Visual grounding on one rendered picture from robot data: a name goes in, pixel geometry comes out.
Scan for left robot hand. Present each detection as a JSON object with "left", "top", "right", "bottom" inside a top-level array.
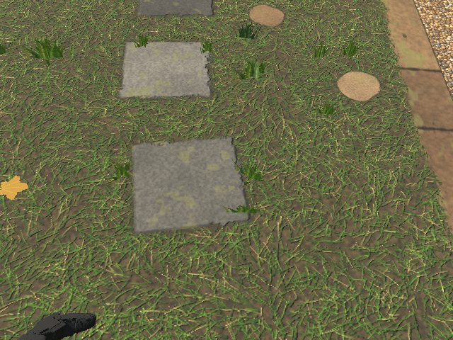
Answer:
[{"left": 17, "top": 312, "right": 96, "bottom": 340}]

